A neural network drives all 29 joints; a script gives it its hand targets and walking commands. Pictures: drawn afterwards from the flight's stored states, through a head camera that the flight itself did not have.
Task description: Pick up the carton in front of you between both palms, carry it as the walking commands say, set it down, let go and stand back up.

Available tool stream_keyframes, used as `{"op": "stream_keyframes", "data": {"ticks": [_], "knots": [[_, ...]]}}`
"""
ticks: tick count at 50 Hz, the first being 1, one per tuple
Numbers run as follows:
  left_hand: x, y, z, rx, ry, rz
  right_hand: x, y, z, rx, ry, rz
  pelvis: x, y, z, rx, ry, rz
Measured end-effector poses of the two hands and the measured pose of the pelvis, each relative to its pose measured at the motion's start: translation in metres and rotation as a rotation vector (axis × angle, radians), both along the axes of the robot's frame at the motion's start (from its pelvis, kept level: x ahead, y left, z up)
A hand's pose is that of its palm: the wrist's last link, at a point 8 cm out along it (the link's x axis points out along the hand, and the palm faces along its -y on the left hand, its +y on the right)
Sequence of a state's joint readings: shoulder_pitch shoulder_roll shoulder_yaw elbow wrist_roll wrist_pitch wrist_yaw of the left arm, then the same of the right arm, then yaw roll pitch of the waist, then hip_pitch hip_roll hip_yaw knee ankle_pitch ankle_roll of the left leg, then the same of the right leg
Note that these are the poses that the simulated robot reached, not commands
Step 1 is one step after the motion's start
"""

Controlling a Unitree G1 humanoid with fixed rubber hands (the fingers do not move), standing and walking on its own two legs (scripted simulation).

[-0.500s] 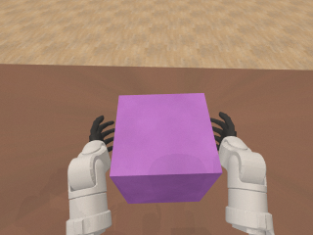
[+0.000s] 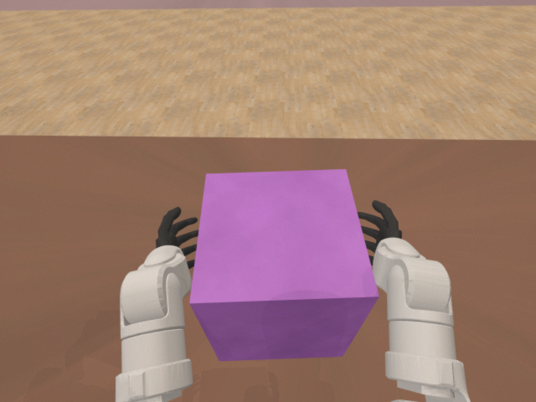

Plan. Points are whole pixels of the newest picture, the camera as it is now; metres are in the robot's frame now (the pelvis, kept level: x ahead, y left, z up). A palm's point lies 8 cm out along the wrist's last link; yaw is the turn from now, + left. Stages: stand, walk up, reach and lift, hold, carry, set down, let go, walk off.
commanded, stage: carry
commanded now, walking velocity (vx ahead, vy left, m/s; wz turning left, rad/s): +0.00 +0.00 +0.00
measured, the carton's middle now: (278, 271) +0.33 +0.00 +0.05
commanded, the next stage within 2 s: none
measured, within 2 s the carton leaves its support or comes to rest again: neither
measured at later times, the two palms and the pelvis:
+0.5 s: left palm (173, 263) +0.31 +0.15 +0.11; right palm (390, 255) +0.31 -0.16 +0.11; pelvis -0.01 +0.00 +0.00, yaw +0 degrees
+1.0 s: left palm (174, 249) +0.35 +0.16 +0.09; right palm (372, 239) +0.36 -0.15 +0.09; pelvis +0.03 +0.00 -0.02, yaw +1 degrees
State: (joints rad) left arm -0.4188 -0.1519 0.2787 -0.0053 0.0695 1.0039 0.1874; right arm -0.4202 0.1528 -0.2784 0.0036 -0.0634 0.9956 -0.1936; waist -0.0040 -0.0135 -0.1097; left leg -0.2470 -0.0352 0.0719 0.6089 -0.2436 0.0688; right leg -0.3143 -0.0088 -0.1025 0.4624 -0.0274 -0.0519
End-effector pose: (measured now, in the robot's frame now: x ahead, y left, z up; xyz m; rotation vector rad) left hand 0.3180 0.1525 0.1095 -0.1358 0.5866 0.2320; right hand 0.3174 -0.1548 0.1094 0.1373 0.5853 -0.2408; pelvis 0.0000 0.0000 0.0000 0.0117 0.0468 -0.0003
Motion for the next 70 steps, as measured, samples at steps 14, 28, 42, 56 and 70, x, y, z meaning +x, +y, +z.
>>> {"op": "stream_keyframes", "data": {"ticks": [14,28,42,56,70], "knots": [[-0.008,-0.002,0.002,0.011,0.012,0.006,-0.007,-0.004,0.001,-0.007,0.012,-0.003,-0.009,-0.003,0.000,0.004,-0.003,-0.003],[-0.009,-0.003,-0.001,0.004,0.008,0.003,-0.009,-0.004,-0.002,-0.003,0.008,-0.003,-0.013,-0.003,-0.001,0.001,0.001,-0.004],[-0.001,-0.001,0.000,0.006,0.005,0.001,-0.001,-0.002,0.000,-0.002,0.005,-0.006,0.002,-0.001,-0.004,0.005,0.007,0.000],[0.071,0.020,-0.047,-0.002,0.033,0.010,0.073,0.019,-0.042,-0.009,0.031,-0.010,0.069,0.015,-0.032,-0.005,0.059,0.006],[0.229,0.000,-0.064,0.052,-0.074,0.042,0.230,-0.004,-0.066,0.009,-0.077,0.030,0.222,-0.002,-0.066,0.028,0.019,0.038]]}}
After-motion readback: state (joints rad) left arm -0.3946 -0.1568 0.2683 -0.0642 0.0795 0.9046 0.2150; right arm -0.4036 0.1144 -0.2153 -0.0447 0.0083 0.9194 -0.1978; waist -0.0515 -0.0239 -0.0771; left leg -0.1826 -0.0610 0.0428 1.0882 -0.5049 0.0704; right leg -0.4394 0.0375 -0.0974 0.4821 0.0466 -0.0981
